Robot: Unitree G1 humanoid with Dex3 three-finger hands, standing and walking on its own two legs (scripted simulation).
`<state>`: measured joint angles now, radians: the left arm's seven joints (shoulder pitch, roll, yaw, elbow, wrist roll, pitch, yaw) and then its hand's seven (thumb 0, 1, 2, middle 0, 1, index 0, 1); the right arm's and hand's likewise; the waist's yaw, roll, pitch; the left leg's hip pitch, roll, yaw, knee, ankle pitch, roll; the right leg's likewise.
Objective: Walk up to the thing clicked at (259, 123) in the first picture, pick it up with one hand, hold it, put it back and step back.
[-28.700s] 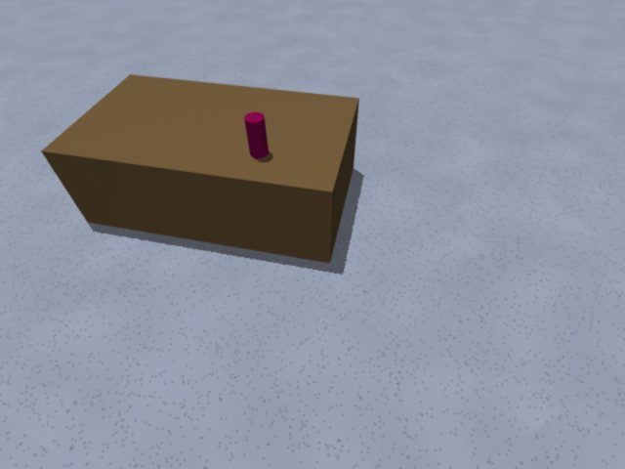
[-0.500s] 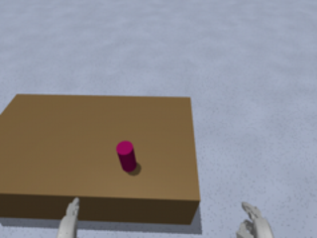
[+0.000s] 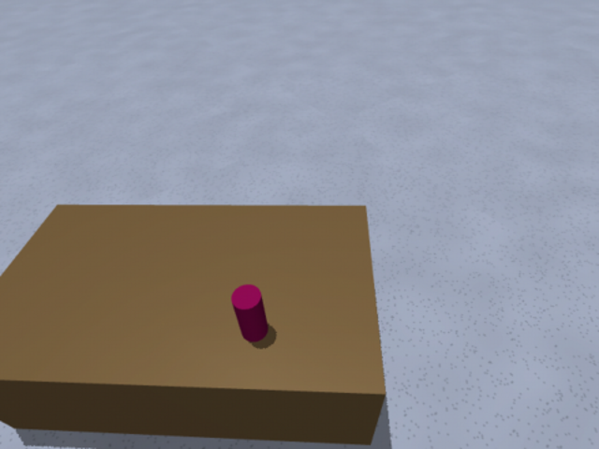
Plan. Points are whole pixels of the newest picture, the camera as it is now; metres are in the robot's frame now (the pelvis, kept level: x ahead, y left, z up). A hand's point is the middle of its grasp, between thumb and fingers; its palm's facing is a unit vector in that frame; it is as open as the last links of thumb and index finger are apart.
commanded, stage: home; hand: left
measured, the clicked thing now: (250, 314) +0.52 +0.16 -0.30
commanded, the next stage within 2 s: stand in 1.12 s
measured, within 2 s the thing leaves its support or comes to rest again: neither
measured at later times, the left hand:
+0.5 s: hand out of the picture +0.03 +0.25 -0.14, palm faces +0.00 -0.93 -0.38, open 17.5 cm
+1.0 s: hand out of the picture +0.06 +0.25 -0.14, palm faces +0.01 -0.93 -0.37, open 17.7 cm
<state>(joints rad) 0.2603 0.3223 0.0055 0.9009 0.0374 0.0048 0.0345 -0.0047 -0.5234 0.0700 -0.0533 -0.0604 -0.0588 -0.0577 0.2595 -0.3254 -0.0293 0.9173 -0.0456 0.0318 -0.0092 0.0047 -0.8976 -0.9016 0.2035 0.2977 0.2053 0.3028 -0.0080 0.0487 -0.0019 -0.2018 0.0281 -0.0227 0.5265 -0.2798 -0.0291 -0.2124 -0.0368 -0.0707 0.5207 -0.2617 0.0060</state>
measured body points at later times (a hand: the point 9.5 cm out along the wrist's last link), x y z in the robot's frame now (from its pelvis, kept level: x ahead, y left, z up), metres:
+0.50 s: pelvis -0.01 +0.00 +0.01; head -0.02 -0.02 +0.46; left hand +0.03 +0.30 -0.12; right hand +0.05 -0.29 -0.14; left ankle +0.00 +0.14 -0.73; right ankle +0.01 -0.12 -0.73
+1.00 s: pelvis +0.00 -0.01 +0.01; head +0.00 -0.03 +0.46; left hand +0.06 +0.30 -0.11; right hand +0.07 -0.30 -0.14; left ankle +0.00 +0.14 -0.73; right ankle +0.01 -0.12 -0.73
